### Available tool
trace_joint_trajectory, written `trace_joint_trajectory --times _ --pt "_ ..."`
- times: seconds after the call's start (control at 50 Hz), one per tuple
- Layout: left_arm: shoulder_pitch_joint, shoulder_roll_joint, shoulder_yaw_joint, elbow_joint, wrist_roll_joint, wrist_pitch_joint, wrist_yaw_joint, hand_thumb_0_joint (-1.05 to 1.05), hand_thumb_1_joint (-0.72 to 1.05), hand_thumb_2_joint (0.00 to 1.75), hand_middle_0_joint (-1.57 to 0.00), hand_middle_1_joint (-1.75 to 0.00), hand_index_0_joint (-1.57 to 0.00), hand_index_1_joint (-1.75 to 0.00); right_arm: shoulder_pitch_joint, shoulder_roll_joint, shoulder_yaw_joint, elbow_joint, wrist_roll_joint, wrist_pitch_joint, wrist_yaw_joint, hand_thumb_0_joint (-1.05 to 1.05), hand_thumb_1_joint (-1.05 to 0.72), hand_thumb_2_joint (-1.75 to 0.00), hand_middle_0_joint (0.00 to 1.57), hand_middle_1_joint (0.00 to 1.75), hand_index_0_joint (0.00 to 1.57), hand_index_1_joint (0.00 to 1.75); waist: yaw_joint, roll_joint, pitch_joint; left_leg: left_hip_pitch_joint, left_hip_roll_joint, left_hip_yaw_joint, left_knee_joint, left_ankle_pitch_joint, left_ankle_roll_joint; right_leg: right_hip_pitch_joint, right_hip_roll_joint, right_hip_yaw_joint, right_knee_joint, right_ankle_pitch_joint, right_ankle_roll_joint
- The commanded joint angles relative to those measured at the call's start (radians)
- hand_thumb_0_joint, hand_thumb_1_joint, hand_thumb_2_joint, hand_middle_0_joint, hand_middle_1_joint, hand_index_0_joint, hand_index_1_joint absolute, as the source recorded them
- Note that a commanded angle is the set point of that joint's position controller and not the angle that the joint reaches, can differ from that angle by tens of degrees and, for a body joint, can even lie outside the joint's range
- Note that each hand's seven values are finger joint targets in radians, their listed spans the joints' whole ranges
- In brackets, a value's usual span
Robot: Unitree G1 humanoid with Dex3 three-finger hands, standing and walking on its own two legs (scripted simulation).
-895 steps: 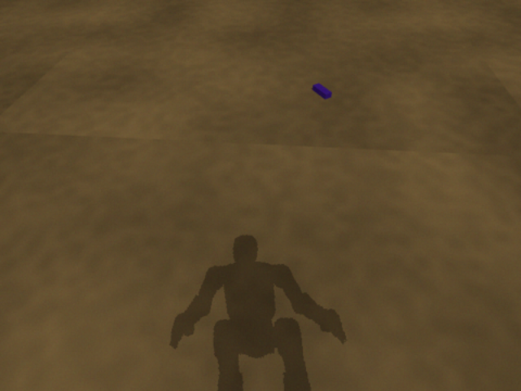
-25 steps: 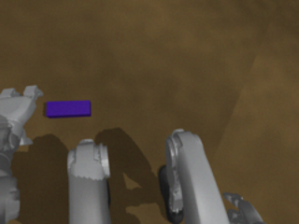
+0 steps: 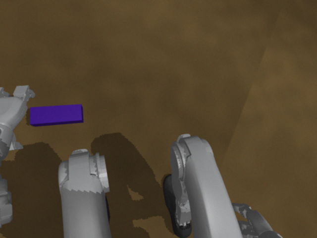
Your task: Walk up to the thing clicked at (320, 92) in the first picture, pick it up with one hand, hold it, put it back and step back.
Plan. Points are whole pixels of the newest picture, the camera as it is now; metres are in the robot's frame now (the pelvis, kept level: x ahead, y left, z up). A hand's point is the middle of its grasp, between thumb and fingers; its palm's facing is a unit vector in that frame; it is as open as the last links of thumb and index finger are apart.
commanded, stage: rise first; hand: left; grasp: from above
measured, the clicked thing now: (58, 115) +0.46 +0.26 -0.31
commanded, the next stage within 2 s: approach in 0.26 s
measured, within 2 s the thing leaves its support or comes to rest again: neither
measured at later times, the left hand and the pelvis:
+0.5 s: hand (24, 121) +0.42 +0.31 -0.20, palm faces -0.49 -0.04 -0.87, open 14.1 cm; pelvis +0.00 +0.00 -0.01, yaw -1 degrees
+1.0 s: hand (36, 105) +0.46 +0.28 -0.18, palm faces -0.47 -0.01 -0.88, open 14.1 cm; pelvis +0.00 +0.00 +0.00, yaw -1 degrees
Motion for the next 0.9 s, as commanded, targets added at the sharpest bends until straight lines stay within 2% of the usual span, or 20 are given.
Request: trace_joint_trajectory --times 0.0,0.08,0.18,0.22,0.26,0.3,0.32,0.34,0.38,0.44,0.52,0.58,0.62,0.68,0.74,0.78,0.8,0.82,0.84,0.88 --pt "-0.272 0.276 0.042 -0.095 -0.02 0.005 0.06 0.0 -0.53 1.01 -0.08 -0.96 -0.07 -0.96 0.182 -0.245 -0.07 -0.01 -0.007 -0.011 -0.016 0.0 -0.9 -0.9 0.2 0.3 0.2 0.3 0.01 0.288 -0.65 0.531 -0.019 0.114 -0.236 0.161 0.059 0.257 0.019 -0.101 -0.237 0.196 -0.078" --pt "-0.296 0.288 0.047 -0.096 -0.025 0.015 0.069 0.0 -0.54 1.02 -0.07 -0.96 -0.07 -0.96 0.188 -0.254 -0.066 -0.008 -0.016 -0.014 -0.017 0.0 -0.9 -0.9 0.2 0.3 0.2 0.3 -0.004 0.27 -0.644 0.507 -0.019 0.112 -0.225 0.144 0.062 0.257 0.015 -0.102 -0.236 0.184 -0.075" --pt "-0.29 0.305 0.048 -0.09 -0.027 0.02 0.072 0.0 -0.54 1.01 -0.07 -0.98 -0.07 -0.98 0.185 -0.252 -0.058 -0.007 -0.022 -0.019 -0.019 0.0 -0.9 -0.9 0.2 0.3 0.2 0.3 -0.002 0.285 -0.666 0.494 -0.021 0.114 -0.211 0.15 0.06 0.286 0.02 -0.096 -0.234 0.197 -0.075" --pt "-0.284 0.31 0.061 -0.072 -0.031 0.024 0.074 0.0 -0.54 1.01 -0.07 -0.98 -0.07 -0.98 0.188 -0.254 -0.059 -0.003 -0.023 -0.019 -0.019 0.0 -0.9 -0.9 0.2 0.3 0.2 0.3 -0.002 0.258 -0.652 0.476 -0.022 0.113 -0.205 0.144 0.063 0.28 0.018 -0.097 -0.232 0.19 -0.074" --pt "-0.298 0.299 0.046 -0.069 -0.032 0.025 0.071 0.0 -0.54 1.01 -0.07 -0.99 -0.07 -0.99 0.189 -0.255 -0.054 -0.001 -0.025 -0.022 -0.017 0.0 -0.9 -0.9 0.2 0.3 0.2 0.3 -0.012 0.272 -0.644 0.476 -0.021 0.112 -0.204 0.144 0.063 0.274 0.018 -0.098 -0.229 0.193 -0.075" --pt "-0.281 0.3 0.054 -0.054 -0.031 0.028 0.077 0.0 -0.53 1.0 -0.07 -0.98 -0.07 -0.98 0.191 -0.257 -0.051 0.0 -0.024 -0.023 -0.017 0.0 -0.9 -0.9 0.2 0.3 0.2 0.3 -0.006 0.285 -0.63 0.492 -0.022 0.109 -0.213 0.151 0.059 0.259 0.019 -0.107 -0.221 0.193 -0.077" --pt "-0.285 0.295 0.047 -0.055 -0.031 0.029 0.076 0.0 -0.53 1.0 -0.07 -0.99 -0.07 -0.98 0.188 -0.26 -0.051 -0.004 -0.026 -0.023 -0.017 0.0 -0.9 -0.9 0.2 0.3 0.2 0.3 -0.011 0.287 -0.641 0.502 -0.018 0.104 -0.21 0.152 0.058 0.256 0.02 -0.111 -0.219 0.196 -0.077" --pt "-0.285 0.293 0.041 -0.043 -0.023 0.032 0.074 0.0 -0.61 1.08 -0.07 -0.94 -0.03 -0.98 0.19 -0.26 -0.046 0.001 -0.027 -0.023 -0.015 0.0 -0.91 -0.9 0.2 0.3 0.2 0.3 -0.015 0.282 -0.637 0.497 -0.021 0.105 -0.204 0.159 0.059 0.264 0.022 -0.109 -0.222 0.208 -0.077" --pt "-0.297 0.273 0.025 -0.042 -0.022 0.031 0.072 0.0 -0.5 0.96 -0.06 -1.03 -0.08 -1.01 0.199 -0.26 -0.042 0.002 -0.033 -0.02 -0.013 0.0 -0.9 -0.89 0.2 0.3 0.2 0.3 -0.031 0.277 -0.643 0.49 -0.02 0.104 -0.198 0.173 0.06 0.278 0.021 -0.111 -0.219 0.227 -0.074" --pt "-0.333 0.192 -0.043 -0.05 -0.03 0.026 0.064 0.0 -0.5 0.96 -0.06 -1.04 -0.08 -1.02 0.213 -0.256 -0.04 0.01 -0.033 -0.029 -0.008 0.0 -0.91 -0.9 0.2 0.3 0.2 0.3 -0.064 0.285 -0.619 0.504 -0.019 0.094 -0.196 0.185 0.059 0.256 0.022 -0.118 -0.215 0.241 -0.074" --pt "-0.384 0.165 -0.071 -0.106 -0.037 0.022 0.083 0.0 -0.49 0.96 -0.06 -1.04 -0.09 -1.01 0.226 -0.27 -0.049 0.008 -0.028 -0.038 -0.007 0.0 -0.9 -0.89 0.2 0.3 0.2 0.3 -0.081 0.315 -0.662 0.533 -0.013 0.085 -0.197 0.188 0.052 0.257 0.025 -0.128 -0.211 0.247 -0.075" --pt "-0.429 0.159 -0.065 -0.137 -0.028 0.044 0.12 0.0 -0.49 0.95 -0.06 -1.04 -0.09 -1.02 0.229 -0.268 -0.054 0.001 -0.025 -0.043 -0.009 0.0 -0.9 -0.89 0.2 0.3 0.2 0.3 -0.083 0.356 -0.693 0.554 -0.009 0.095 -0.198 0.191 0.047 0.256 0.026 -0.123 -0.212 0.256 -0.076" --pt "-0.419 0.152 -0.057 -0.109 -0.015 0.078 0.15 0.0 -0.49 0.96 -0.06 -1.05 -0.09 -1.02 0.225 -0.265 -0.052 0.0 -0.02 -0.049 -0.008 0.0 -0.91 -0.9 0.2 0.3 0.2 0.3 -0.079 0.385 -0.68 0.568 -0.007 0.1 -0.21 0.193 0.044 0.233 0.025 -0.125 -0.202 0.258 -0.078" --pt "-0.428 0.21 -0.007 -0.044 0.008 0.134 0.185 0.0 -0.49 0.95 -0.07 -1.04 -0.09 -1.02 0.217 -0.265 -0.04 -0.015 -0.012 -0.047 -0.008 0.0 -0.91 -0.9 0.2 0.3 0.2 0.3 -0.069 0.365 -0.671 0.518 -0.008 0.112 -0.213 0.181 0.049 0.241 0.025 -0.114 -0.213 0.259 -0.083" --pt "-0.433 0.198 -0.021 0.024 0.014 0.198 0.185 0.0 -0.52 0.99 -0.07 -1.02 -0.08 -1.01 0.209 -0.263 -0.021 -0.025 -0.009 -0.051 -0.002 0.0 -0.91 -0.9 0.2 0.3 0.2 0.3 -0.084 0.352 -0.632 0.488 -0.011 0.119 -0.217 0.158 0.057 0.238 0.021 -0.11 -0.221 0.246 -0.083" --pt "-0.419 0.201 -0.03 0.045 0.0 0.228 0.166 0.0 -0.52 0.99 -0.08 -1.02 -0.08 -1.01 0.207 -0.265 -0.014 -0.032 -0.001 -0.053 0.0 0.0 -0.91 -0.9 0.2 0.3 0.2 0.3 -0.078 0.334 -0.637 0.472 -0.014 0.121 -0.217 0.157 0.065 0.267 0.022 -0.104 -0.232 0.253 -0.082" --pt "-0.394 0.208 -0.027 0.054 -0.015 0.242 0.155 0.0 -0.53 1.0 -0.07 -1.02 -0.08 -1.01 0.202 -0.266 -0.011 -0.034 0.004 -0.054 0.0 0.0 -0.91 -0.9 0.2 0.3 0.2 0.3 -0.063 0.321 -0.651 0.472 -0.015 0.122 -0.216 0.16 0.068 0.283 0.022 -0.101 -0.232 0.259 -0.081" --pt "-0.386 0.233 -0.019 0.042 -0.03 0.25 0.142 0.0 -0.54 1.0 -0.07 -1.02 -0.08 -1.01 0.205 -0.273 -0.009 -0.038 0.006 -0.058 0.003 0.0 -0.91 -0.9 0.2 0.3 0.2 0.3 -0.063 0.319 -0.654 0.458 -0.016 0.123 -0.213 0.162 0.071 0.302 0.021 -0.1 -0.227 0.259 -0.079" --pt "-0.356 0.246 -0.002 0.037 -0.048 0.259 0.125 0.0 -0.54 1.0 -0.07 -1.01 -0.08 -1.01 0.207 -0.276 -0.009 -0.044 0.008 -0.06 0.001 0.0 -0.91 -0.9 0.2 0.3 0.2 0.3 -0.049 0.296 -0.667 0.456 -0.016 0.12 -0.216 0.16 0.075 0.319 0.021 -0.099 -0.233 0.256 -0.076" --pt "-0.36 0.278 0.002 -0.004 -0.083 0.261 0.085 0.0 -0.54 1.0 -0.07 -1.01 -0.08 -1.01 0.206 -0.273 -0.01 -0.054 0.02 -0.059 0.0 0.0 -0.91 -0.9 0.2 0.3 0.2 0.3 -0.043 0.289 -0.684 0.445 -0.015 0.123 -0.215 0.157 0.078 0.356 0.02 -0.092 -0.237 0.252 -0.074"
